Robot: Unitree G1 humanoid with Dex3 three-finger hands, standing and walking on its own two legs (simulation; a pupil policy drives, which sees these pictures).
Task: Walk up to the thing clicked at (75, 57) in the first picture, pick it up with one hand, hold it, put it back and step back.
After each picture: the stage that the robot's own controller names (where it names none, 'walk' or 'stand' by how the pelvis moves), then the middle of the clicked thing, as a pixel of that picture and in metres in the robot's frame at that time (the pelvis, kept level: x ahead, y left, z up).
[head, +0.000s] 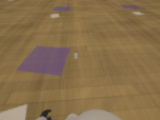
stand; (76, 56) +1.29 +0.33 -0.72
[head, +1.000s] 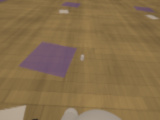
walk; (82, 57) +1.18 +0.18 -0.70
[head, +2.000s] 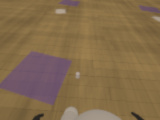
walk; (77, 75) +0.72 +0.16 -0.70
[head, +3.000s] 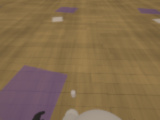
walk; (73, 93) +0.44 +0.20 -0.71
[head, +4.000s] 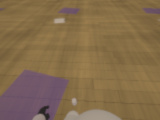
stand; (74, 101) +0.34 +0.18 -0.71
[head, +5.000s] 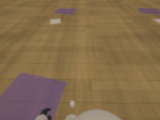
stand; (72, 104) +0.31 +0.19 -0.72
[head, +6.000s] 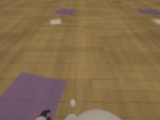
stand; (73, 103) +0.32 +0.19 -0.73
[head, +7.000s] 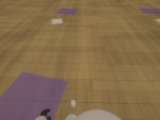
stand; (73, 103) +0.32 +0.19 -0.73
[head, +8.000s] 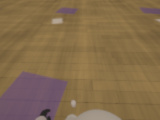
stand; (73, 103) +0.31 +0.18 -0.73
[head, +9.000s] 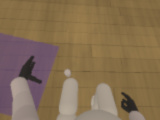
go down; (67, 73) +0.38 +0.20 -0.44
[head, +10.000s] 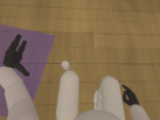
go down; (65, 65) +0.40 +0.23 -0.31
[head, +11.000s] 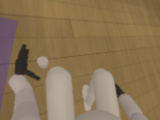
close in; (43, 62) +0.36 +0.27 -0.22
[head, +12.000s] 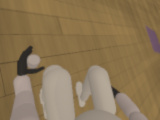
close; (33, 62) +0.37 +0.27 -0.21
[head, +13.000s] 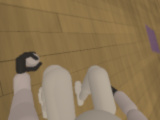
close; (32, 61) +0.36 +0.27 -0.22
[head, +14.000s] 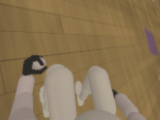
lift; (38, 64) +0.34 +0.25 -0.22
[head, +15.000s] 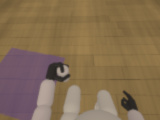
lift; (63, 73) +0.32 +0.19 +0.00
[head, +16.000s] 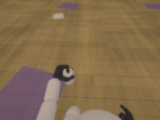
hold; (68, 76) +0.32 +0.16 +0.01
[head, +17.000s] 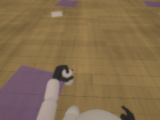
hold; (68, 77) +0.32 +0.17 +0.00
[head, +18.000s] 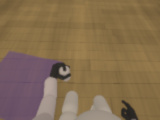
crouch; (65, 73) +0.34 +0.18 -0.06
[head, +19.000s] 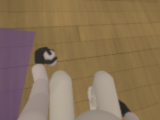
lower; (50, 58) +0.42 +0.24 -0.14
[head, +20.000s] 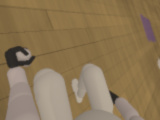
lower; (25, 58) +0.41 +0.27 -0.22
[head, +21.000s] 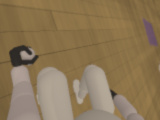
lower; (28, 57) +0.40 +0.27 -0.22
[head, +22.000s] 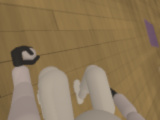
lower; (29, 57) +0.39 +0.27 -0.22
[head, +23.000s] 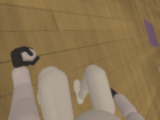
lower; (29, 57) +0.39 +0.28 -0.22
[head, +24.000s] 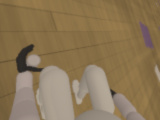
open; (32, 62) +0.37 +0.25 -0.23
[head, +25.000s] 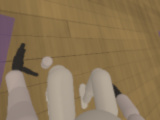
stand; (46, 63) +0.37 +0.24 -0.24
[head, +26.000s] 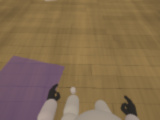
stand; (73, 90) +0.34 +0.16 -0.59
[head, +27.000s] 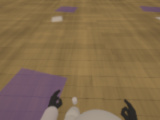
stand; (74, 100) +0.35 +0.16 -0.66
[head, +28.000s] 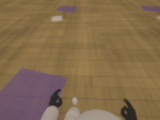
stand; (74, 101) +0.34 +0.16 -0.66
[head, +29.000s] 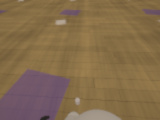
stand; (77, 101) +0.36 +0.15 -0.72
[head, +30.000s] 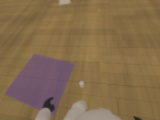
walk; (81, 84) +0.43 +0.16 -0.70
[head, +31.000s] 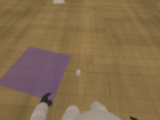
walk; (78, 72) +0.66 +0.13 -0.71
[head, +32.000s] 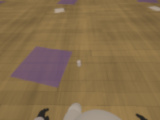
stand; (79, 63) +0.95 +0.24 -0.70
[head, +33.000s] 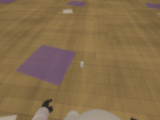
stand; (82, 64) +0.98 +0.15 -0.71
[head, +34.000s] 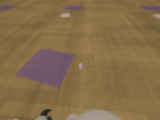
stand; (80, 66) +0.99 +0.18 -0.73
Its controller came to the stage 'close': yes
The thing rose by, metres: 0.70
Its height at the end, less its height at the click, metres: +0.00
